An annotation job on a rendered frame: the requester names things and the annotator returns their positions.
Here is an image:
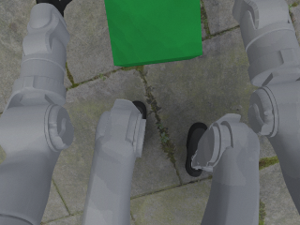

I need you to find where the carton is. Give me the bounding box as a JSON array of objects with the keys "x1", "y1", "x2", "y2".
[{"x1": 104, "y1": 0, "x2": 203, "y2": 68}]

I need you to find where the robot left forearm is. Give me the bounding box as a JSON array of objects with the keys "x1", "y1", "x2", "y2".
[{"x1": 0, "y1": 3, "x2": 70, "y2": 150}]

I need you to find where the robot right forearm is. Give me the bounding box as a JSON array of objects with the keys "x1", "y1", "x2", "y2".
[{"x1": 232, "y1": 0, "x2": 300, "y2": 87}]

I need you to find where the left robot foot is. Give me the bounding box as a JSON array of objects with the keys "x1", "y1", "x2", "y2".
[{"x1": 132, "y1": 100, "x2": 147, "y2": 120}]

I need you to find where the robot left hand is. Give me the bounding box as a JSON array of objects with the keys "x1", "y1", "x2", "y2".
[{"x1": 36, "y1": 0, "x2": 72, "y2": 18}]

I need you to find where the robot left shin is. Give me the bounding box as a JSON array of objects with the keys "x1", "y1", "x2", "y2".
[{"x1": 95, "y1": 98, "x2": 140, "y2": 143}]

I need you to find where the left robot upper arm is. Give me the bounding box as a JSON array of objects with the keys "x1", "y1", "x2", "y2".
[{"x1": 0, "y1": 103, "x2": 74, "y2": 225}]

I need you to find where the right robot upper arm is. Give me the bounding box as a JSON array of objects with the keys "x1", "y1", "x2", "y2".
[{"x1": 247, "y1": 81, "x2": 300, "y2": 215}]

